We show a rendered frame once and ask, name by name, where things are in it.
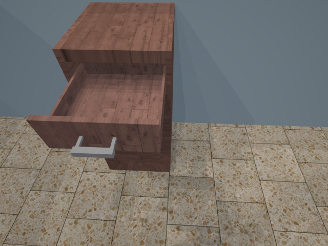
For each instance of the cabinet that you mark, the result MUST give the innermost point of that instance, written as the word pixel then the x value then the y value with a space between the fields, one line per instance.
pixel 125 33

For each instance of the handle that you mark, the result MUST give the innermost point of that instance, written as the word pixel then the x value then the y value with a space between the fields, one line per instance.
pixel 78 151

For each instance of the drawer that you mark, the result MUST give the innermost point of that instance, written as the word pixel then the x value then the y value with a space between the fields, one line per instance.
pixel 106 100

